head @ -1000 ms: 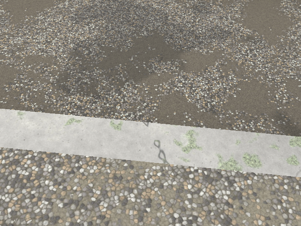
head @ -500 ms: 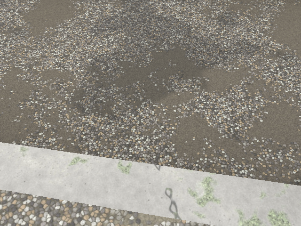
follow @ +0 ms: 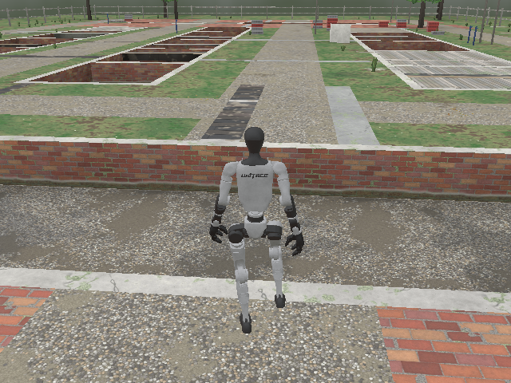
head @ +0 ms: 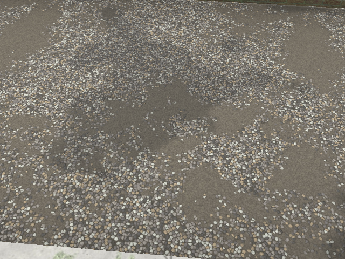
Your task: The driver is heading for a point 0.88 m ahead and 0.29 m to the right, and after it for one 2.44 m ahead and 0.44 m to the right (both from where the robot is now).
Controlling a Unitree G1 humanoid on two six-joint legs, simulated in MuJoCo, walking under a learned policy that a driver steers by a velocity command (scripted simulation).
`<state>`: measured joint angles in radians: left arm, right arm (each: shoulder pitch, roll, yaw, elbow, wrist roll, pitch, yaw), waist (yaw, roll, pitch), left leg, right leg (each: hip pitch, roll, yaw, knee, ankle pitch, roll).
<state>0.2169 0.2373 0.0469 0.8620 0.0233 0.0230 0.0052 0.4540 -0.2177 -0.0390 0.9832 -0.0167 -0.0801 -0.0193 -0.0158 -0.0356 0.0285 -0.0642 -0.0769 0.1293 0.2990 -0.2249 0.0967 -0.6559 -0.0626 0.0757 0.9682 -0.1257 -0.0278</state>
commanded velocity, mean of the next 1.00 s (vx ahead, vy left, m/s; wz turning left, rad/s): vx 0.50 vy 0.00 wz -0.46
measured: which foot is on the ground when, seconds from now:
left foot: down 0.00-0.22, up 0.24-0.74, down 0.76-1.00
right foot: up 0.00-0.22, down 0.24-0.76, up 0.78-1.00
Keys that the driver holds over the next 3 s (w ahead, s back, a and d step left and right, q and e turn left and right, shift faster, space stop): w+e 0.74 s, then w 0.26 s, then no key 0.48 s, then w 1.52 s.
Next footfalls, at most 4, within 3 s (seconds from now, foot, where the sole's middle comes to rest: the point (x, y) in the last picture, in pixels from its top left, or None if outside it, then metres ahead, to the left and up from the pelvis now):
0.24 right None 0.26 -0.12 -0.78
0.76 left None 0.35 -0.02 -0.78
1.14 right None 0.27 -0.26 -0.78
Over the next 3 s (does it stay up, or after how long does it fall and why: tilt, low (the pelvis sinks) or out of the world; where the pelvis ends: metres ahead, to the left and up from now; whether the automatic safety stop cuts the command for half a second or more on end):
stays up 0.29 -0.14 -0.03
